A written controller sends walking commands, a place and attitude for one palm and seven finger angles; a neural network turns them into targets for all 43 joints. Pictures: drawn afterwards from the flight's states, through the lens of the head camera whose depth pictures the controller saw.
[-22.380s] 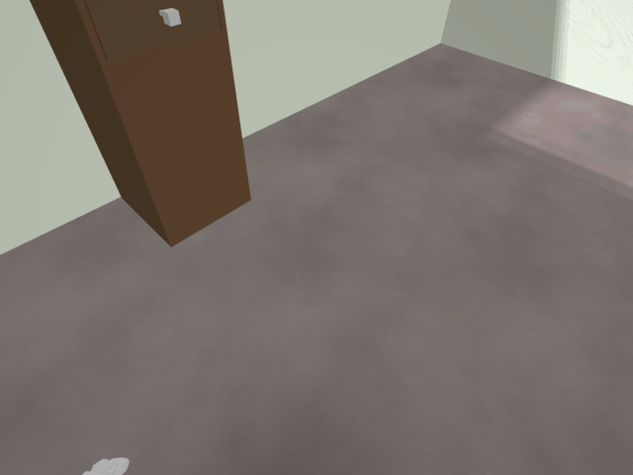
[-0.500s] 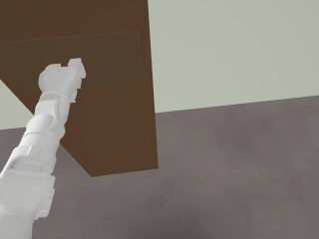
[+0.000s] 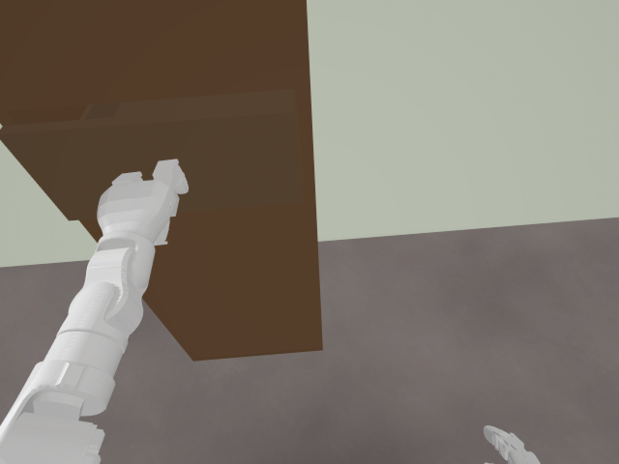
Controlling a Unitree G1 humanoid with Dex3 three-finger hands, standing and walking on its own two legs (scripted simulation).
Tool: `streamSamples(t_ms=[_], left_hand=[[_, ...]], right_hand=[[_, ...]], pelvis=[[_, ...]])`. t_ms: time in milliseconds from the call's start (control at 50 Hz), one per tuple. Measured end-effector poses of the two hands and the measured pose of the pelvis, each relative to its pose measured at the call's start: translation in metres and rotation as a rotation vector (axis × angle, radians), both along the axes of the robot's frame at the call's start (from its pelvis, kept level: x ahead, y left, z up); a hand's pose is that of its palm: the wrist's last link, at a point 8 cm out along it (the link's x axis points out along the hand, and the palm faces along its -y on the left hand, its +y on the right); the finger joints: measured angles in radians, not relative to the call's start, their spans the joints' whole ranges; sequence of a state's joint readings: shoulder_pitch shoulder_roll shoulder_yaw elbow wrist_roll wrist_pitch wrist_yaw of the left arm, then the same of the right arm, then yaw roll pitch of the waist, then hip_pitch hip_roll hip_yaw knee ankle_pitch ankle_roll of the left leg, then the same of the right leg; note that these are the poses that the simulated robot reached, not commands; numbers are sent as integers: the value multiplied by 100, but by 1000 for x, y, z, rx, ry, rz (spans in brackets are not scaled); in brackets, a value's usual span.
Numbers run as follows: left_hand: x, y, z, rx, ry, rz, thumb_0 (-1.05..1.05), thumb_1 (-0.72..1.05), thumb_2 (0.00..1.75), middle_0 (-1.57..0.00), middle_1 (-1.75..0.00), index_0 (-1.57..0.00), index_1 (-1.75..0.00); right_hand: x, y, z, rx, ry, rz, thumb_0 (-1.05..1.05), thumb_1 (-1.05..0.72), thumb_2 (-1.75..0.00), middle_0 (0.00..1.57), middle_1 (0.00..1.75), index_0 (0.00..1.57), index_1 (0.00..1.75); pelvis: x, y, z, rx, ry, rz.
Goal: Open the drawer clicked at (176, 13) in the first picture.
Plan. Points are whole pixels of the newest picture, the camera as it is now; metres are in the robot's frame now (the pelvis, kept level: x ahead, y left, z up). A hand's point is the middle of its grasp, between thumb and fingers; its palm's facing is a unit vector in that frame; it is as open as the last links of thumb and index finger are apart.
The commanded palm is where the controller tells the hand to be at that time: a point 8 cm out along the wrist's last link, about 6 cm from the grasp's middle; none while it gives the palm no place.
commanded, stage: pull the drawer open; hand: left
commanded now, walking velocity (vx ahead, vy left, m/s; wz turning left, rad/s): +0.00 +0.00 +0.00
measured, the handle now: (163, 190) +0.45 +0.23 +0.10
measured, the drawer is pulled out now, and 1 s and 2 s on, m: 0.05 0.18 0.30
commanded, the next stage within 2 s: none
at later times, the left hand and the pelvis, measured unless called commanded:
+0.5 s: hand (146, 275) +0.33 +0.22 +0.08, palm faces +0.04 -0.07 -1.00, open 7.1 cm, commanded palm +0.29 +0.22 +0.14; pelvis +0.00 -0.01 +0.00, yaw +1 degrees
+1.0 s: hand (137, 319) +0.27 +0.22 +0.08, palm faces +0.05 -0.10 -0.99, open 7.1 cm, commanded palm +0.22 +0.22 +0.14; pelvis -0.01 -0.01 +0.01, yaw +0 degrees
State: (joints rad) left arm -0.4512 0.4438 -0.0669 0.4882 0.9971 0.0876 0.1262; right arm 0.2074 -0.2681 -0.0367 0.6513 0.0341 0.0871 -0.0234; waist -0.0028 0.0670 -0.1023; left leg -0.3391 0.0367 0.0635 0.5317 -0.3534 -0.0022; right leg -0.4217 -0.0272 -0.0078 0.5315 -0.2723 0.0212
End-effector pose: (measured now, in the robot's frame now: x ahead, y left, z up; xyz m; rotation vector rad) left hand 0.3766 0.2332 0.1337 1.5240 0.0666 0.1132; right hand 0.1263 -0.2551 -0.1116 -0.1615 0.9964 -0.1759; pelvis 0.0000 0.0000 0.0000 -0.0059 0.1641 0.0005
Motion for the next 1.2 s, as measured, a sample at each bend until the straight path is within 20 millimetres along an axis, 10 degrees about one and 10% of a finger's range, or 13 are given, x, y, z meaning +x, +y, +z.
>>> streamSamples(t_ms=[340, 1200], left_hand=[[-48, -6, 0, -20, 6, 10, 3, 64, 77, -42, -135, -18, -131], [-160, -17, -2, -57, -31, 7, 4, 63, 83, -42, -135, -20, -128]], right_hand=[[49, 12, 9, 33, -104, 81, 1, -90, -90, 20, 30, 20, 30], [53, 32, 21, 63, -192, 173, 1, -90, -90, 20, 30, 20, 30]], pelvis=[[7, -7, 3, 5, -43, 8], [-17, -10, 6, 12, -140, 7]])
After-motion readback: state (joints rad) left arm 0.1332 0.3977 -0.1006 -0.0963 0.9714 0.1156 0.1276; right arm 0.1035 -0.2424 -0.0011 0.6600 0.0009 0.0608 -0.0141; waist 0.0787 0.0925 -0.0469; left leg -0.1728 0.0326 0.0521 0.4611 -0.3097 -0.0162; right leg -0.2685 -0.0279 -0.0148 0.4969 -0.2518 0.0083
